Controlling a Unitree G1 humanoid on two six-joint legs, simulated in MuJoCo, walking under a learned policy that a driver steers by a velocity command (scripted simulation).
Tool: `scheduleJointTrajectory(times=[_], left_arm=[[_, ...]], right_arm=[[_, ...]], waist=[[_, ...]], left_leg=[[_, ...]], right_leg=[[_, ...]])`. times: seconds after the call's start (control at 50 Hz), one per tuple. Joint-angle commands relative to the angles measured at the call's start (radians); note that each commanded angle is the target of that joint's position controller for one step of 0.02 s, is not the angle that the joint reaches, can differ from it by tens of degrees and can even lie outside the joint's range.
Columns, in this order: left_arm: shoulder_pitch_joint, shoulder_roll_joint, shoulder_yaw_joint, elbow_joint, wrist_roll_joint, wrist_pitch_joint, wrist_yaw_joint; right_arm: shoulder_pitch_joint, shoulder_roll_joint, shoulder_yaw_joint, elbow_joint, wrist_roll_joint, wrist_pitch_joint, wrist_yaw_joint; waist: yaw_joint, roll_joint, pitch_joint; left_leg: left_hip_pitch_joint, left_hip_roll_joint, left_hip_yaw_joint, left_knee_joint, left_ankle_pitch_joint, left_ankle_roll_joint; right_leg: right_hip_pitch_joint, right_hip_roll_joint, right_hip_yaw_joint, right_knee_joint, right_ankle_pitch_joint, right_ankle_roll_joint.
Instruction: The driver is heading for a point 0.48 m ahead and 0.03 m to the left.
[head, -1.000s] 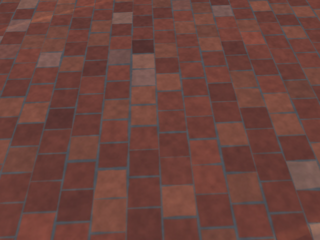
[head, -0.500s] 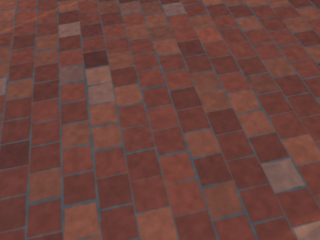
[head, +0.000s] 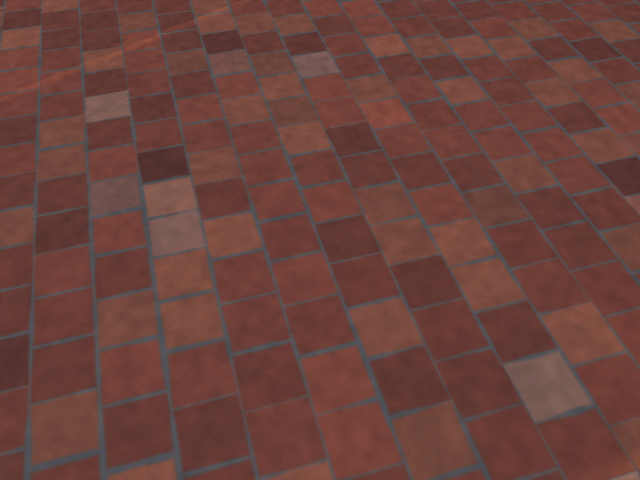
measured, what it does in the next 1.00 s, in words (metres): walks ahead: right foot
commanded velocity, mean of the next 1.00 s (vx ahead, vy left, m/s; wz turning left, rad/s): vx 0.26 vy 0.00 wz -0.01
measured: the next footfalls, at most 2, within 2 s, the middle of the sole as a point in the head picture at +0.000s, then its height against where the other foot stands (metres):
right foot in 0.88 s outside the picture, level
left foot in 1.34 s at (285, 465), level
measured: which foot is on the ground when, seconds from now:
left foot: down 0.00-0.90, up 0.92-1.00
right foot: down 0.00-0.50, up 0.52-0.86, down 0.88-1.00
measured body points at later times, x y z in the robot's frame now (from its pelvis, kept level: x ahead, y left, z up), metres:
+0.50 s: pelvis +0.04 +0.02 -0.01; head +0.04 +0.03 +0.44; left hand +0.09 +0.28 -0.15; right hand +0.07 -0.25 -0.14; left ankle -0.01 +0.13 -0.73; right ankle +0.00 -0.12 -0.73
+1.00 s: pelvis +0.26 -0.04 -0.01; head +0.29 -0.04 +0.44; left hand +0.43 +0.22 -0.11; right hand +0.25 -0.30 -0.15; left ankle +0.11 +0.11 -0.63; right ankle +0.34 -0.12 -0.73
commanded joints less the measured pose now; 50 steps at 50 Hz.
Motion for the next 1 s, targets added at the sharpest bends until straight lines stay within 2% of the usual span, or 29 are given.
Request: scheduleJointTrajectory(times=[0.02, 0.24, 0.26, 0.3, 0.32, 0.36, 0.4, 0.42, 0.46, 0.48, 0.5, 0.52, 0.54, 0.56, 0.58, 0.64, 0.68, 0.72, 0.76, 0.8, 0.84, 0.86, 0.88, 0.9, 0.92, 0.94, 0.96, 0.98, 1.0], left_arm=[[-0.011, 0.102, 0.021, -0.045, -0.001, -0.019, 0.005], [0.003, 0.094, 0.012, 0.029, -0.005, -0.03, 0.012], [0.021, 0.087, 0.011, 0.046, -0.005, -0.029, 0.013], [0.034, 0.11, 0.02, 0.059, -0.017, -0.024, 0.017], [0.042, 0.115, 0.021, 0.059, -0.021, -0.028, 0.018], [0.078, 0.127, 0.024, 0.069, -0.032, -0.053, 0.014], [0.118, 0.151, 0.033, 0.086, -0.035, -0.072, 0.007], [0.116, 0.155, 0.034, 0.084, -0.034, -0.076, 0.004], [0.039, 0.146, 0.028, 0.055, -0.037, -0.076, 0.0], [-0.051, 0.119, 0.018, 0.02, -0.041, -0.077, -0.001], [-0.114, 0.063, 0.003, -0.016, -0.042, -0.088, -0.002], [-0.125, 0.048, 0.001, -0.049, -0.045, -0.11, -0.002], [-0.13, 0.103, 0.013, -0.042, -0.051, -0.126, -0.002], [-0.093, 0.101, 0.014, -0.029, -0.058, -0.134, -0.008], [-0.074, 0.088, 0.011, -0.017, -0.057, -0.135, -0.014], [-0.128, 0.066, 0.01, -0.035, -0.04, -0.132, -0.035], [-0.184, 0.029, -0.005, -0.055, -0.037, -0.125, -0.048], [-0.258, 0.002, -0.02, -0.081, -0.038, -0.121, -0.054], [-0.286, 0.033, -0.015, -0.096, -0.043, -0.114, -0.055], [-0.291, 0.071, -0.006, -0.104, -0.047, -0.111, -0.054], [-0.232, 0.114, 0.013, -0.093, -0.042, -0.112, -0.052], [-0.131, 0.141, 0.031, -0.065, -0.04, -0.11, -0.047], [0.033, 0.173, 0.052, -0.013, -0.044, -0.104, -0.04], [0.21, 0.24, 0.07, 0.025, -0.035, -0.097, -0.029], [0.247, 0.289, 0.068, 0.05, -0.018, -0.097, -0.043], [0.203, 0.193, 0.043, 0.047, -0.026, -0.102, -0.048], [0.111, 0.152, 0.031, 0.038, -0.029, -0.109, -0.046], [0.027, 0.14, 0.023, 0.025, -0.022, -0.117, -0.049], [-0.027, 0.121, 0.018, 0.022, -0.008, -0.123, -0.054]], right_arm=[[0.006, -0.122, -0.026, -0.025, 0.0, 0.0, -0.006], [0.009, -0.115, -0.025, 0.049, 0.001, 0.009, -0.013], [0.031, -0.106, -0.023, 0.064, 0.001, 0.01, -0.014], [0.036, -0.116, -0.028, 0.069, 0.014, 0.011, -0.017], [0.03, -0.113, -0.027, 0.062, 0.018, 0.004, -0.018], [0.025, -0.098, -0.023, 0.049, 0.026, -0.027, -0.014], [0.021, -0.074, -0.021, 0.042, 0.03, -0.061, -0.002], [0.028, -0.072, -0.021, 0.043, 0.032, -0.072, 0.005], [0.103, -0.067, -0.022, 0.068, 0.035, -0.086, 0.017], [0.195, -0.088, -0.028, 0.103, 0.035, -0.091, 0.02], [0.298, -0.15, -0.045, 0.143, 0.035, -0.095, 0.019], [0.379, -0.248, -0.07, 0.164, 0.032, -0.096, 0.023], [0.394, -0.205, -0.06, 0.157, 0.013, -0.099, 0.027], [0.378, -0.163, -0.049, 0.146, 0.006, -0.104, 0.03], [0.359, -0.147, -0.043, 0.132, 0.008, -0.103, 0.032], [0.332, -0.092, -0.02, 0.117, 0.012, -0.077, 0.025], [0.3, -0.096, -0.015, 0.095, 0.008, -0.062, 0.009], [0.295, -0.135, -0.02, 0.08, 0.006, -0.061, -0.003], [0.326, -0.172, -0.031, 0.085, 0.017, -0.068, -0.006], [0.329, -0.174, -0.036, 0.088, 0.028, -0.07, -0.005], [0.318, -0.185, -0.044, 0.083, 0.026, -0.063, -0.003], [0.311, -0.187, -0.046, 0.078, 0.021, -0.055, -0.002], [0.309, -0.176, -0.042, 0.068, 0.013, -0.048, -0.002], [0.321, -0.132, -0.025, 0.039, -0.01, -0.046, -0.001], [0.456, 0.023, 0.013, 0.033, 0.008, -0.066, 0.006], [0.372, -0.093, -0.014, 0.028, 0.036, -0.091, 0.014], [0.263, -0.145, -0.03, -0.01, 0.061, -0.102, 0.017], [0.212, -0.142, -0.031, -0.02, 0.053, -0.104, 0.009], [0.206, -0.13, -0.038, -0.018, 0.033, -0.097, 0.001]], waist=[[-0.009, -0.037, -0.049], [-0.007, -0.009, -0.027], [-0.009, -0.013, -0.045], [0.0, -0.018, 0.009], [0.004, -0.029, 0.053], [0.015, -0.077, 0.102], [0.018, -0.159, 0.083], [0.011, -0.175, 0.078], [-0.044, -0.16, 0.074], [-0.095, -0.11, 0.077], [-0.121, 0.051, 0.077], [-0.124, 0.264, 0.068], [-0.133, 0.213, 0.083], [-0.1, 0.127, 0.074], [-0.082, 0.096, 0.055], [-0.065, 0.091, 0.058], [-0.065, 0.097, 0.073], [-0.075, 0.102, 0.09], [-0.072, 0.123, 0.101], [-0.05, 0.125, 0.112], [0.003, 0.128, 0.053], [0.061, 0.129, -0.021], [0.137, 0.118, -0.118], [0.187, -0.015, -0.256], [0.097, -0.318, -0.421], [0.119, -0.225, -0.311], [0.1, -0.162, -0.145], [0.066, -0.061, -0.073], [0.027, -0.037, -0.041]], left_leg=[[0.007, 0.037, -0.031, -0.069, 0.189, 0.027], [0.011, 0.025, -0.025, -0.093, 0.15, 0.014], [0.014, 0.013, -0.012, -0.097, 0.05, 0.017], [-0.06, -0.014, 0.005, -0.071, -0.236, 0.045], [-0.108, -0.012, -0.003, -0.061, -0.324, 0.061], [-0.181, -0.007, -0.004, -0.005, -0.32, 0.076], [-0.212, -0.024, 0.036, 0.104, -0.181, 0.078], [-0.195, -0.021, 0.035, 0.119, -0.142, 0.091], [-0.032, -0.01, 0.018, 0.011, -0.121, 0.129], [0.071, 0.02, -0.036, -0.089, -0.121, 0.147], [0.197, 0.11, -0.228, -0.199, -0.193, 0.186], [0.352, 0.288, -0.532, -0.315, -0.118, 0.267], [0.419, 0.365, -0.63, -0.317, 0.033, 0.311], [0.459, 0.357, -0.581, -0.286, 0.119, 0.299], [0.479, 0.336, -0.507, -0.282, 0.175, 0.277], [0.395, 0.258, -0.29, -0.339, 0.34, 0.211], [0.27, 0.199, -0.176, -0.382, 0.353, 0.194], [0.13, 0.161, -0.104, -0.427, 0.316, 0.182], [0.103, 0.191, -0.104, -0.461, 0.291, 0.185], [0.166, 0.226, -0.097, -0.44, 0.352, 0.172], [0.239, 0.242, -0.069, -0.321, 0.652, 0.145], [0.241, 0.221, -0.038, -0.184, 0.824, 0.127], [0.168, 0.18, -0.01, 0.012, 0.87, 0.103], [-0.065, 0.122, 0.018, 0.342, 0.559, 0.076], [-0.352, -0.068, -0.027, 0.678, -0.207, 0.034], [-0.457, -0.022, -0.121, 0.802, -0.234, 0.054], [-0.523, 0.028, -0.093, 0.821, -0.146, 0.075], [-0.466, 0.076, -0.071, 0.779, -0.052, 0.074], [-0.403, 0.105, -0.062, 0.729, -0.009, 0.064]], right_leg=[[0.029, -0.063, 0.061, -0.074, 0.247, -0.036], [0.033, -0.057, 0.05, -0.091, 0.195, -0.034], [0.04, -0.047, 0.041, -0.101, 0.084, -0.037], [-0.01, -0.03, 0.047, -0.112, -0.299, -0.065], [-0.046, -0.048, 0.08, -0.138, -0.425, -0.086], [-0.042, -0.119, 0.191, -0.196, -0.514, -0.135], [0.017, -0.22, 0.36, -0.277, -0.528, -0.194], [0.011, -0.25, 0.413, -0.301, -0.509, -0.214], [-0.099, -0.22, 0.358, -0.275, -0.427, -0.191], [-0.176, -0.152, 0.24, -0.194, -0.33, -0.141], [-0.307, -0.035, 0.056, 0.037, -0.187, -0.067], [-0.488, 0.035, -0.063, 0.279, -0.147, -0.019], [-0.637, 0.007, -0.02, 0.46, -0.294, -0.016], [-0.696, -0.036, 0.017, 0.569, -0.254, -0.033], [-0.73, -0.067, 0.005, 0.61, -0.187, -0.046], [-0.669, -0.124, -0.048, 0.509, -0.023, -0.039], [-0.545, -0.107, -0.096, 0.346, 0.092, -0.011], [-0.373, -0.069, -0.132, 0.164, 0.214, 0.0], [-0.278, -0.054, -0.127, 0.083, 0.27, -0.007], [-0.266, -0.056, -0.104, 0.023, 0.276, -0.033], [-0.173, -0.031, -0.113, 0.005, 0.24, -0.07], [-0.039, -0.005, -0.133, 0.009, 0.219, -0.096], [0.176, 0.002, -0.136, 0.01, 0.207, -0.125], [0.476, -0.197, 0.1, 0.026, 0.134, -0.185], [0.679, -0.427, 0.638, -0.187, -0.194, -0.339], [0.579, -0.401, 0.718, -0.3, -0.306, -0.303], [0.428, -0.384, 0.546, -0.307, -0.245, -0.258], [0.265, -0.347, 0.408, -0.321, -0.007, -0.241], [0.147, -0.307, 0.29, -0.324, 0.222, -0.228]])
